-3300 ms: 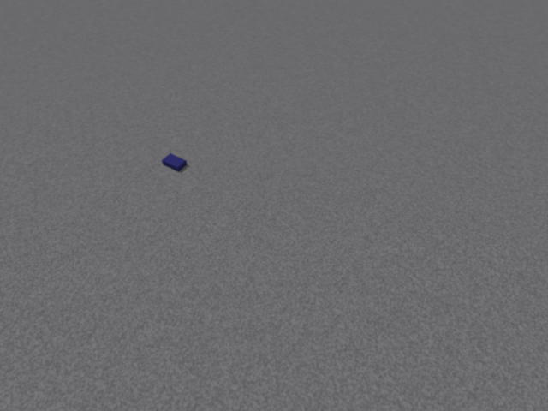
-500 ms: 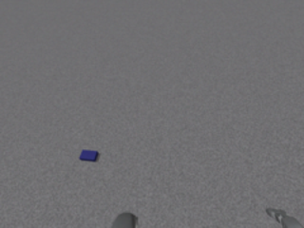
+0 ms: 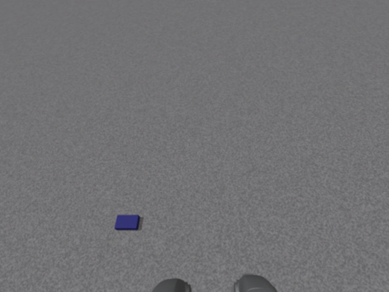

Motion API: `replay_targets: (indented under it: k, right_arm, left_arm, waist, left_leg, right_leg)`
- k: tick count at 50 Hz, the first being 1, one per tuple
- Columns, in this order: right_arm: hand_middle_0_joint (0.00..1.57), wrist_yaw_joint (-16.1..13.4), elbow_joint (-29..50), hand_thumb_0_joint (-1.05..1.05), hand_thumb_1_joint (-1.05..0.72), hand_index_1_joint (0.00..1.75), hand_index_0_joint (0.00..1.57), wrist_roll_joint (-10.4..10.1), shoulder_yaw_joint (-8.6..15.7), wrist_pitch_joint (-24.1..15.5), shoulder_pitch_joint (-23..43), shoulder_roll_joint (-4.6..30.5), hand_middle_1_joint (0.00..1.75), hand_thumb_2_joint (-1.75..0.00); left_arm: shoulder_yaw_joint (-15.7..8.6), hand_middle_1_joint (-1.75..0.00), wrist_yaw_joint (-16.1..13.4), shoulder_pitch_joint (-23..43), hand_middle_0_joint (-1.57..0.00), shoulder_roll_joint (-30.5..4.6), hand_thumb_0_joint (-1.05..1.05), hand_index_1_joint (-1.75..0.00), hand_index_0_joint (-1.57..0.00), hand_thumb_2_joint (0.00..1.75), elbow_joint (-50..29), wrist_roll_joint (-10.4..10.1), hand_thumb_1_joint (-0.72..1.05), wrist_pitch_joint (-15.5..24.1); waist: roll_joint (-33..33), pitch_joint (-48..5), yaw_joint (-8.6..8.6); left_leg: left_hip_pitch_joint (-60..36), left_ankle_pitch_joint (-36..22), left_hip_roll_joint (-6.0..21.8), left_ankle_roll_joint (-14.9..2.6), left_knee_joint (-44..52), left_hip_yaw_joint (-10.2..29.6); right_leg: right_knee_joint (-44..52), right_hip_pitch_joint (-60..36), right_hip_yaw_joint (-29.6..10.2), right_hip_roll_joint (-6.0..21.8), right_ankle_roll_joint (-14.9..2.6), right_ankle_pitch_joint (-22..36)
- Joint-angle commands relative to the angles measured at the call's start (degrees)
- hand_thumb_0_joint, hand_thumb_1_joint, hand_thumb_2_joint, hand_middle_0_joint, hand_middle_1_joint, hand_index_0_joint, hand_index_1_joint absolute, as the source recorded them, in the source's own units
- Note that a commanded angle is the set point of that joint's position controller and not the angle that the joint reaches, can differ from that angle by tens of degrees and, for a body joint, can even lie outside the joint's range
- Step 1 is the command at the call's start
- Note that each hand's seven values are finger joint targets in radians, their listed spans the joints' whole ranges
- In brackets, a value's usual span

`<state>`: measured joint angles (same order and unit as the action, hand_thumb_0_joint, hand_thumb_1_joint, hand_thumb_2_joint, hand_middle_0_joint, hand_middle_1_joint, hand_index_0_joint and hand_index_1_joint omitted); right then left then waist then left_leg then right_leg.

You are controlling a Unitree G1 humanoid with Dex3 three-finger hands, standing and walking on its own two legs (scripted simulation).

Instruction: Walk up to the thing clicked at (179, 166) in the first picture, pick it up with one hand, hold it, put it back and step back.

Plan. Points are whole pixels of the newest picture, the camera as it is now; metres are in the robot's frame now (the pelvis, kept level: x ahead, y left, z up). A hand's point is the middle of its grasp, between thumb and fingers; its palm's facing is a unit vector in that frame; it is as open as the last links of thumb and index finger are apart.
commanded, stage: walk up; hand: left
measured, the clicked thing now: (127, 222) +0.55 +0.40 -0.72
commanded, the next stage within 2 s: none
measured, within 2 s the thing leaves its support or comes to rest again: neither
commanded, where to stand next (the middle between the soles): +0.15 +0.17 m, yaw -4 degrees
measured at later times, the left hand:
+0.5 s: hand out of the picture +0.11 +0.51 -0.14, palm faces -0.07 -0.87 -0.49, open 7.4 cm
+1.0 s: hand (15, 283) +0.20 +0.44 -0.12, palm faces -0.12 -0.93 -0.35, open 7.4 cm
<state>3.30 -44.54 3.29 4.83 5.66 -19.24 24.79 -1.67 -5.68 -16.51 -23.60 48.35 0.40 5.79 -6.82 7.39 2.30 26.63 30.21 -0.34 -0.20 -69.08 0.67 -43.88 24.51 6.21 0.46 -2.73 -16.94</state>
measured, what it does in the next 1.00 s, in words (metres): steps to the left: left foot, then right foot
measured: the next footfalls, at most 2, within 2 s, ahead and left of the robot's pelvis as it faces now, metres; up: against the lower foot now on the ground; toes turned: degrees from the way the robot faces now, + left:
left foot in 0.26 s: +0.10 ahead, +0.31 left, +0.00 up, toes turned +1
right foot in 0.68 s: +0.11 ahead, +0.08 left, +0.00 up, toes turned -5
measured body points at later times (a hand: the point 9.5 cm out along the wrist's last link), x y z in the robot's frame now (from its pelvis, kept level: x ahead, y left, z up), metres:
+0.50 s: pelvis +0.05 +0.20 +0.00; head +0.08 +0.20 +0.45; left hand +0.12 +0.55 -0.11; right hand +0.09 -0.12 -0.11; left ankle +0.06 +0.30 -0.70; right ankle +0.09 +0.08 -0.67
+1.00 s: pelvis +0.05 +0.19 +0.02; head +0.07 +0.20 +0.47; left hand +0.21 +0.49 -0.10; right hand +0.12 -0.13 -0.09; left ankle +0.06 +0.31 -0.70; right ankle +0.07 +0.08 -0.70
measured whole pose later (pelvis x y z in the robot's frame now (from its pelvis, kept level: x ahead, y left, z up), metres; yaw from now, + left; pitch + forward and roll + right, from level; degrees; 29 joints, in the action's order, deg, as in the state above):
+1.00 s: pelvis +0.05 +0.19 +0.02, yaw -5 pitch -2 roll +0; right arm -0.7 -56.6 0.7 0.2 -3.4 -8.0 22.0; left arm -0.8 0.7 -4.0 -21.8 58.2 0.4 0.9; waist 1.0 4.5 0.6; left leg 13.5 21.1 2.4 -0.4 -37.1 -5.6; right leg -37.2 17.2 -0.1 -0.7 -1.0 -17.6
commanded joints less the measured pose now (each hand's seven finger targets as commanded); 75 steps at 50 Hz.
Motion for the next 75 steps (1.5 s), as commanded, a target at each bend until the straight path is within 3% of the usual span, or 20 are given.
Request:
replay_targets:
  k: [1, 4, 9, 11, 13, 14, 15, 17, 20, 29, 32, 34, 35, 36, 37, 41, 43, 47, 54, 75]
  right_arm:
    - [0.20, -0.52, 5.36, 0.00, -0.90, 0.30, 0.20, -0.25, 4.45, -1.73, -0.06, 13.20, 0.30, -0.90]
    - [0.20, 0.15, 5.93, 0.00, -0.90, 0.30, 0.20, -0.21, 4.35, -1.47, 0.62, 11.56, 0.30, -0.90]
    - [0.20, 1.64, 7.41, 0.00, -0.90, 0.30, 0.20, 0.06, 5.04, -1.12, 5.22, 12.07, 0.30, -0.90]
    - [0.20, 1.54, 5.85, 0.00, -0.90, 0.30, 0.20, -0.18, 5.60, -1.29, 0.77, 12.36, 0.30, -0.90]
    - [0.20, 0.77, 1.28, 0.00, -0.90, 0.30, 0.20, 0.20, 6.74, -2.19, -8.58, 13.66, 0.30, -0.90]
    - [0.20, 0.36, 2.47, 0.00, -0.90, 0.30, 0.20, 0.77, 7.51, -2.81, -9.15, 19.74, 0.30, -0.90]
    - [0.20, 0.00, 3.98, 0.00, -0.90, 0.30, 0.20, -0.86, 7.63, -3.16, -1.14, 25.04, 0.30, -0.90]
    - [0.20, -1.13, 4.79, 0.00, -0.90, 0.30, 0.20, -0.64, 5.65, -4.04, 4.11, 18.65, 0.30, -0.90]
    - [0.20, -2.39, 2.75, 0.00, -0.90, 0.30, 0.20, -2.35, 3.79, -6.11, 5.30, 16.20, 0.30, -0.90]
    - [0.20, -5.87, -1.82, 0.00, -0.90, 0.30, 0.20, -3.25, 1.28, -9.98, 0.23, 13.95, 0.30, -0.90]
    - [0.20, -6.29, -2.71, 0.00, -0.90, 0.30, 0.20, -3.36, 0.83, -10.06, 1.18, 13.39, 0.30, -0.90]
    - [0.20, -6.08, -2.89, 0.00, -0.90, 0.30, 0.20, -3.66, 0.35, -10.10, 2.65, 12.93, 0.30, -0.90]
    - [0.20, -5.96, -2.54, 0.00, -0.90, 0.30, 0.20, -3.98, 0.00, -10.30, 3.69, 11.74, 0.30, -0.90]
    - [0.20, -6.14, -3.57, 0.00, -0.90, 0.30, 0.20, -3.87, -0.24, -10.28, 3.67, 10.43, 0.30, -0.90]
    - [0.20, -6.24, -4.92, 0.00, -0.90, 0.30, 0.20, -3.54, -0.15, -10.09, 3.69, 9.96, 0.30, -0.90]
    - [0.20, -5.41, -6.92, 0.00, -0.90, 0.30, 0.20, -2.64, 0.17, -10.75, 6.84, 12.45, 0.30, -0.90]
    - [0.20, -5.04, -7.34, 0.00, -0.90, 0.30, 0.20, -2.79, -0.28, -10.79, 9.68, 12.99, 0.30, -0.90]
    - [0.20, -4.66, -8.93, 0.00, -0.90, 0.30, 0.20, -2.87, -1.28, -10.24, 12.52, 10.93, 0.30, -0.90]
    - [0.20, -3.91, -11.79, 0.00, -0.90, 0.30, 0.20, -2.80, -1.86, -9.29, 14.83, 8.74, 0.30, -0.90]
    - [0.20, -4.05, -17.32, 0.00, -0.90, 0.30, 0.20, -2.24, -1.77, -9.11, 15.52, 7.64, 0.30, -0.90]
  left_arm:
    - [-6.65, -0.30, -1.79, -4.55, -0.20, -19.54, 0.00, -0.30, -0.20, 0.90, -2.98, 0.35, 0.90, 0.78]
    - [-6.96, -0.30, -1.24, -4.56, -0.20, -20.15, 0.00, -0.30, -0.20, 0.90, -3.30, 0.88, 0.90, 1.22]
    - [-8.34, -0.30, -0.86, -4.95, -0.20, -24.54, 0.00, -0.30, -0.20, 0.90, -3.15, 2.02, 0.90, 0.59]
    - [-8.55, -0.30, -0.88, -0.76, -0.20, -25.33, 0.00, -0.30, -0.20, 0.90, -3.85, 1.90, 0.90, 0.15]
    - [-6.47, -0.30, -0.69, 0.37, -0.20, -18.95, 0.00, -0.30, -0.20, 0.90, -3.31, 2.32, 0.90, -1.17]
    - [-4.59, -0.30, -0.73, 0.46, -0.20, -12.55, 0.00, -0.30, -0.20, 0.90, -4.20, 1.33, 0.90, -1.46]
    - [-4.59, -0.30, -1.99, 3.96, -0.20, -15.24, 0.00, -0.30, -0.20, 0.90, -3.76, 1.26, 0.90, -0.94]
    - [-4.86, -0.30, -0.93, 2.42, -0.20, -16.18, 0.00, -0.30, -0.20, 0.90, -0.28, 0.12, 0.90, -0.81]
    - [-4.55, -0.30, 1.59, -2.80, -0.20, -15.09, 0.00, -0.30, -0.20, 0.90, 3.15, 0.19, 0.90, -0.61]
    - [-4.33, -0.30, 4.40, 5.88, -0.20, -10.65, 0.00, -0.30, -0.20, 0.90, 0.42, 0.34, 0.90, -4.40]
    - [-3.83, -0.30, 4.67, 6.74, -0.20, -9.94, 0.00, -0.30, -0.20, 0.90, 0.73, 0.05, 0.90, -4.49]
    - [-3.95, -0.30, 4.73, 6.10, -0.20, -11.31, 0.00, -0.30, -0.20, 0.90, 1.80, 0.14, 0.90, -3.77]
    - [-4.64, -0.30, 4.65, 4.64, -0.20, -13.61, 0.00, -0.30, -0.20, 0.90, 2.42, 0.23, 0.90, -3.44]
    - [-4.57, -0.30, 4.68, 5.00, -0.20, -13.86, 0.00, -0.30, -0.20, 0.90, 2.82, -0.60, 0.90, -3.57]
    - [-3.89, -0.30, 4.87, 6.85, -0.20, -12.70, 0.00, -0.30, -0.20, 0.90, 2.51, -1.09, 0.90, -3.72]
    - [-2.08, -0.30, 5.30, 12.67, -0.20, -9.38, 0.00, -0.30, -0.20, 0.90, 3.00, -0.16, 0.90, -4.46]
    - [-2.01, -0.30, 5.27, 12.38, -0.20, -9.37, 0.00, -0.30, -0.20, 0.90, 4.63, 0.21, 0.90, -4.26]
    - [-2.25, -0.30, 5.84, 12.98, -0.20, -10.03, 0.00, -0.30, -0.20, 0.90, 6.71, -0.06, 0.90, -3.59]
    - [-1.48, -0.30, 6.03, 16.05, -0.20, -10.43, 0.00, -0.30, -0.20, 0.90, 9.29, 0.31, 0.90, -3.35]
    - [-2.09, -0.30, 5.74, 15.89, -0.20, -8.29, 0.00, -0.30, -0.20, 0.90, 13.49, 0.23, 0.90, -3.92]
  waist:
    - [9.34, -5.48, -1.64]
    - [13.20, -6.85, -1.14]
    - [18.03, -6.35, -3.06]
    - [18.14, -8.15, 0.31]
    - [6.17, -10.78, 4.99]
    - [-14.56, -6.97, 5.73]
    - [-15.23, -2.80, 4.23]
    - [-0.93, 1.87, 0.95]
    - [-4.01, -2.84, -2.17]
    - [-0.16, -7.86, -1.25]
    - [-0.89, -10.14, -1.67]
    - [2.22, -12.50, -2.97]
    - [4.52, -15.04, -3.85]
    - [6.29, -16.81, -3.72]
    - [5.51, -16.40, -2.60]
    - [4.87, -8.56, -1.25]
    - [3.64, -6.25, -2.42]
    - [3.41, -8.46, -2.37]
    - [10.21, -7.71, -1.25]
    - [7.88, -9.19, -1.72]
  left_leg:
    - [11.04, -4.63, 5.44, 0.71, -7.65, 8.77]
    - [8.49, -6.61, 7.21, 1.36, -1.41, 6.59]
    - [2.28, -0.55, 7.27, 0.61, 11.62, -0.40]
    - [-3.68, -3.48, 6.20, 0.01, 17.47, -2.43]
    - [-18.66, -1.42, 1.36, -0.74, 29.02, -4.29]
    - [-16.21, 11.67, 15.53, -5.52, 45.92, 24.31]
    - [-5.36, 19.28, 21.73, -13.74, 55.16, 39.93]
    - [-4.97, 7.58, 17.58, -11.73, 47.76, 27.04]
    - [-9.10, -10.48, 16.56, -12.09, 40.35, 20.75]
    - [-17.76, -54.18, 18.40, -6.83, 35.29, 15.43]
    - [-19.05, -54.77, 17.27, -6.02, 33.72, 13.12]
    - [-12.66, -52.81, 13.82, -2.63, 30.51, 7.09]
    - [-6.03, -48.79, 10.80, -0.25, 27.04, 4.12]
    - [-6.92, -36.38, 6.41, 1.40, 24.50, 1.34]
    - [-10.42, -23.67, 5.03, 1.33, 26.87, 0.61]
    - [-13.34, -17.70, 14.38, -6.80, 42.62, 12.38]
    - [-11.73, -21.01, 17.44, -8.60, 43.39, 12.71]
    - [-8.56, -16.25, 10.13, -3.07, 43.11, 2.84]
    - [-15.63, -10.94, 6.68, -1.90, 44.30, -1.20]
    - [-23.10, -18.91, 8.76, -1.07, 51.95, -2.25]
  right_leg:
    - [18.46, -8.25, -23.02, 18.37, -10.68, 6.90]
    - [14.89, -5.92, -16.99, 16.09, -10.56, 10.80]
    - [13.72, 1.53, -16.37, 14.33, -10.32, -7.21]
    - [10.86, 5.07, -17.34, 14.92, -9.32, -11.33]
    - [-6.83, 14.78, -8.17, 8.52, -4.15, -13.50]
    - [-25.59, 27.11, -0.64, -2.16, 0.33, -20.00]
    - [-28.28, 25.32, -6.78, -0.38, -0.87, -21.31]
    - [-29.97, 25.13, -9.07, 2.05, 0.28, -12.51]
    - [-21.60, 16.70, -7.24, 4.43, 0.71, -10.98]
    - [-8.05, 4.78, -7.41, 2.67, -0.73, -7.32]
    - [-0.05, 0.14, -6.92, 2.02, -1.26, -5.63]
    - [8.03, -11.97, -9.39, 3.75, -2.47, 14.04]
    - [6.54, -20.27, -14.94, 6.50, -5.15, 23.20]
    - [5.47, -18.82, -20.42, 11.06, -9.29, 25.57]
    - [5.48, -14.11, -21.57, 13.50, -10.44, 23.72]
    - [0.89, -2.89, -9.73, 3.05, -1.25, 11.22]
    - [4.86, -4.23, -9.12, 2.98, -0.43, 3.90]
    - [10.76, -14.50, -12.56, 4.09, -2.33, 14.53]
    - [21.05, -10.62, -18.60, 7.01, -2.48, 7.89]
    - [26.22, -14.49, -15.92, 5.91, -0.14, 13.61]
